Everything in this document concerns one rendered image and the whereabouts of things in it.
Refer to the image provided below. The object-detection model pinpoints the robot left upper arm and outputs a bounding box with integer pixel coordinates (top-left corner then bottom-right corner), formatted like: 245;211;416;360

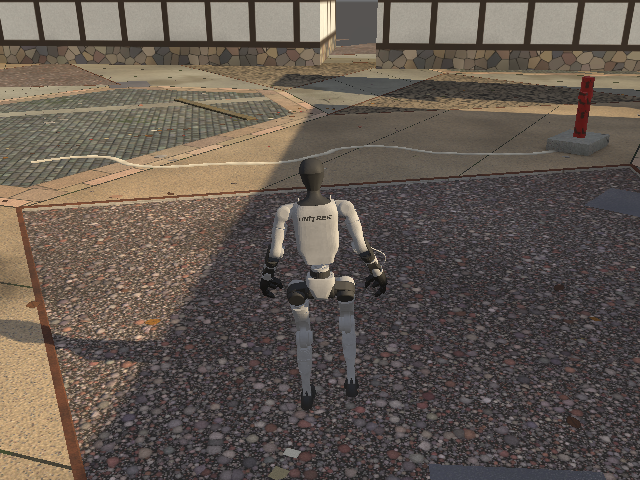
269;203;294;259

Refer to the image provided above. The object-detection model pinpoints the robot torso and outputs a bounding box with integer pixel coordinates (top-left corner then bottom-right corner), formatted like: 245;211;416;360
292;195;339;300

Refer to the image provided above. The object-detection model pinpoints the left robot hand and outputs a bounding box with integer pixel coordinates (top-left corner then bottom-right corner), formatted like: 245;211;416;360
260;277;283;298

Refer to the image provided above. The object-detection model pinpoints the robot left forearm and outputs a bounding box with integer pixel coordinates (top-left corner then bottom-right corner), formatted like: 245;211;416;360
262;244;279;281

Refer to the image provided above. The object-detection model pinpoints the robot right upper arm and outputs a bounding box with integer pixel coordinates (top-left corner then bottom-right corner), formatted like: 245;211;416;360
335;200;368;254

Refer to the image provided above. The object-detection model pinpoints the robot left shin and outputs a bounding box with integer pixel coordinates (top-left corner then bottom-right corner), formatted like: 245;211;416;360
296;331;312;396

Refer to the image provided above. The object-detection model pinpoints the robot right forearm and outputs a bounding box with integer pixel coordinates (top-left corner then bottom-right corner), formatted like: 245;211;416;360
359;237;383;277

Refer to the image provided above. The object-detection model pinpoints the right robot hand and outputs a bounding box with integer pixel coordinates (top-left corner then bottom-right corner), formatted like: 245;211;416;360
365;271;388;297

